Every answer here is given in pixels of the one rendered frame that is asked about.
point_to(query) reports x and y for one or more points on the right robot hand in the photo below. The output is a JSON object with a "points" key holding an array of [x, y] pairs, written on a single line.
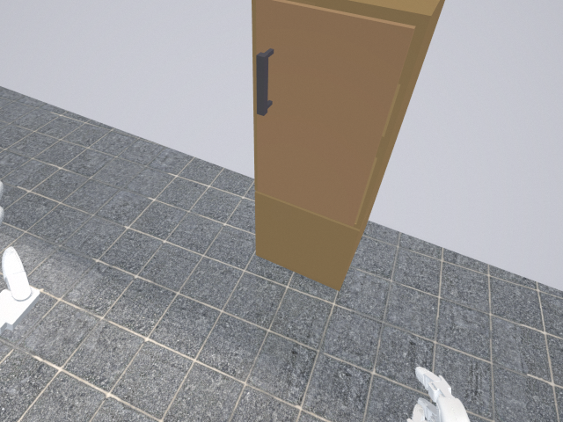
{"points": [[448, 408]]}

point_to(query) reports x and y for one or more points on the cupboard door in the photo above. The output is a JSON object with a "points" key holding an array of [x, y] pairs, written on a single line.
{"points": [[332, 79]]}

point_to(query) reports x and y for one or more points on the handle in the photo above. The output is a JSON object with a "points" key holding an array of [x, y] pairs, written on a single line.
{"points": [[262, 81]]}

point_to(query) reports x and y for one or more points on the left robot hand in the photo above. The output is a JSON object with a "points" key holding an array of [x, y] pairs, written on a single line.
{"points": [[16, 302]]}

